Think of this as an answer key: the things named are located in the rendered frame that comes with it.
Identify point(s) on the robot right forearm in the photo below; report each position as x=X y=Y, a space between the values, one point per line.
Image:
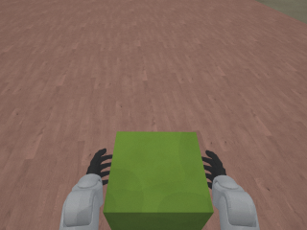
x=237 y=210

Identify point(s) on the robot left forearm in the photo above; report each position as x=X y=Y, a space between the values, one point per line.
x=81 y=208

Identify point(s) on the carton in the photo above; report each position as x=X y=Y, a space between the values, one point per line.
x=157 y=181

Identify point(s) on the robot right hand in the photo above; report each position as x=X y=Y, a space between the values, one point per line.
x=216 y=169

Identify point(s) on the robot left hand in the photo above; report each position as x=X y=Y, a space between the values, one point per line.
x=96 y=166

